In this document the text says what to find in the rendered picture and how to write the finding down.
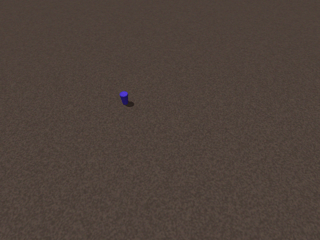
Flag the cup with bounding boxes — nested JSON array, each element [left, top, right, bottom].
[[119, 91, 128, 105]]

